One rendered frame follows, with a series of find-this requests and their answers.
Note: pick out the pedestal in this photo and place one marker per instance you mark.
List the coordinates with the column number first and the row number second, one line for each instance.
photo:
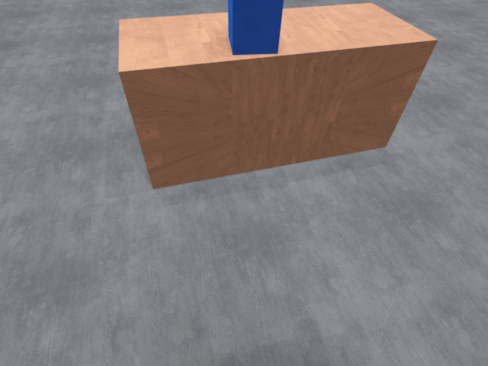
column 339, row 84

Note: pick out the carton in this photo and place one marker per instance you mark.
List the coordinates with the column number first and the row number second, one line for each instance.
column 254, row 26

